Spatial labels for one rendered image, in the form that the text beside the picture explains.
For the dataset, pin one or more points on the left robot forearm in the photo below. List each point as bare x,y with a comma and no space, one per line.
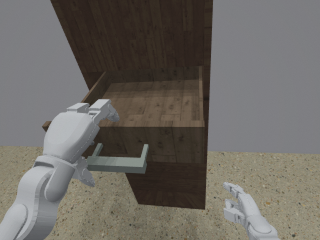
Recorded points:
33,214

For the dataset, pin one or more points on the handle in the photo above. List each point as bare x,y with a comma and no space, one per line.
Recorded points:
117,164

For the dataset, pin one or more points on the right robot forearm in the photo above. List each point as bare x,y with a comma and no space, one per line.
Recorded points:
258,228

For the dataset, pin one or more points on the cabinet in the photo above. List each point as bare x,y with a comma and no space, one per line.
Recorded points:
117,35

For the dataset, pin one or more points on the right robot hand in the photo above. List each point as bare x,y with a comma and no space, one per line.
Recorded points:
239,212

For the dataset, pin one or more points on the left robot hand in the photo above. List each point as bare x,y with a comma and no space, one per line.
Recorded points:
71,133

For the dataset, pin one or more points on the drawer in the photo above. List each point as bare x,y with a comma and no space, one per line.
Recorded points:
161,107

